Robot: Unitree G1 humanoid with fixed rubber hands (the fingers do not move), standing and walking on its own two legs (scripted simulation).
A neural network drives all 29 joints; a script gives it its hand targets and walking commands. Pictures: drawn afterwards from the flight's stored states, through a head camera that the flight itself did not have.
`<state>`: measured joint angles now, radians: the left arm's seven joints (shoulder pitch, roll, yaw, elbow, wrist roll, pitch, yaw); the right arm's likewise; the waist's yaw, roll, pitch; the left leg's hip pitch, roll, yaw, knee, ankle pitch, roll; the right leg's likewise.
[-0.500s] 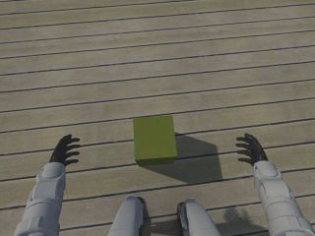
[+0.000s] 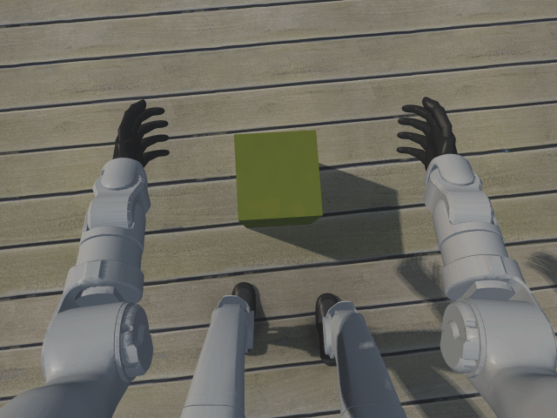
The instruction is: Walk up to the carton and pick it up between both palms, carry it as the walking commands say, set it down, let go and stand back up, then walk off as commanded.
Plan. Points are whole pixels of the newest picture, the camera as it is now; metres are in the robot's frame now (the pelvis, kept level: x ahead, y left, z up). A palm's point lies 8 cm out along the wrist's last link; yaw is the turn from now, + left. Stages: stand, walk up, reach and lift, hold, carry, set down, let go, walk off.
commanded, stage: reach and lift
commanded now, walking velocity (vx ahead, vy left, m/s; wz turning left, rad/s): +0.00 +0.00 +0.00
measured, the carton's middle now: (277, 184) +0.50 +0.02 -0.56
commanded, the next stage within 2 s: none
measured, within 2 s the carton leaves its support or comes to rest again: neither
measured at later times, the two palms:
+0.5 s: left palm (165, 123) +0.51 +0.20 -0.14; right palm (401, 120) +0.52 -0.16 -0.14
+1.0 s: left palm (190, 155) +0.51 +0.20 -0.31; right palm (372, 153) +0.52 -0.17 -0.31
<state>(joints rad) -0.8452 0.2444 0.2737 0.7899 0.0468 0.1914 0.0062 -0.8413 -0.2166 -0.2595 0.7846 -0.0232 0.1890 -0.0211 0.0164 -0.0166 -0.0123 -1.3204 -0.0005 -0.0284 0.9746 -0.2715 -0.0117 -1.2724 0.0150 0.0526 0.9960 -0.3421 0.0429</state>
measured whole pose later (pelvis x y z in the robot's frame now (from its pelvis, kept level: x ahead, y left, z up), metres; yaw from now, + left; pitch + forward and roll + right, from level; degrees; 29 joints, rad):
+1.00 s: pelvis -0.03 -0.01 -0.18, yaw -1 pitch +50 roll -2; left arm -1.29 0.31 0.28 0.91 -0.04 0.15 0.08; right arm -1.28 -0.28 -0.21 0.88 0.07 0.16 -0.12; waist 0.03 -0.01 0.03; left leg -2.10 -0.01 -0.05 1.67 -0.44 -0.03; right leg -2.05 0.04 0.04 1.70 -0.53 0.05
